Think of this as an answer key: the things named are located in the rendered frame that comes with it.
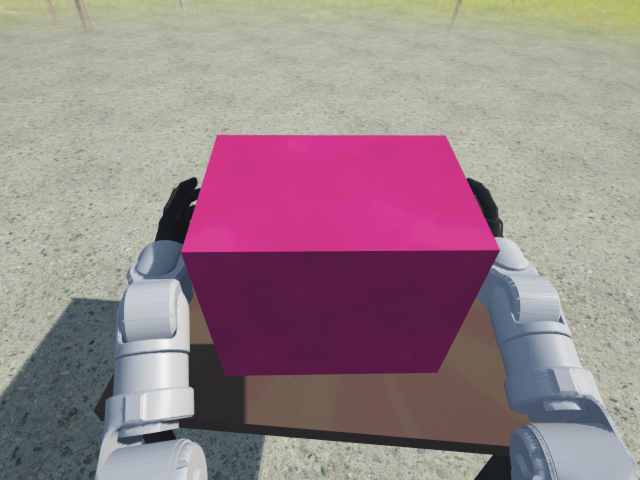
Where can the robot right forearm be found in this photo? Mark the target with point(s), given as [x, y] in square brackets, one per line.
[545, 379]

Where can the left robot hand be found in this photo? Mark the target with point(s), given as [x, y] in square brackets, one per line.
[177, 213]

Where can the robot right upper arm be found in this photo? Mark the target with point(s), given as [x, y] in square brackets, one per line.
[568, 451]

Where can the carton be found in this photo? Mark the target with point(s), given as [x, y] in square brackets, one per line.
[335, 254]

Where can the robot left forearm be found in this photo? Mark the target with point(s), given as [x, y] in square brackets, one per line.
[152, 342]

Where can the right robot hand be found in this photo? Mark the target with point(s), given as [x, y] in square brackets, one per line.
[487, 206]

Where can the robot left upper arm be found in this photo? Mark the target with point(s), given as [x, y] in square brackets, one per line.
[179, 459]

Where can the table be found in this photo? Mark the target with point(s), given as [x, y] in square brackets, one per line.
[462, 408]

